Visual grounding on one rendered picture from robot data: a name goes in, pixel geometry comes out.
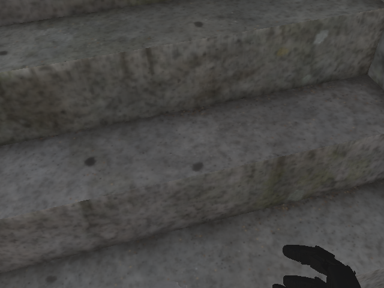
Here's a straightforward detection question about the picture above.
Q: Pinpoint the robot right hand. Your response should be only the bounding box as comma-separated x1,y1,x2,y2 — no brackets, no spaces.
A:
272,245,361,288

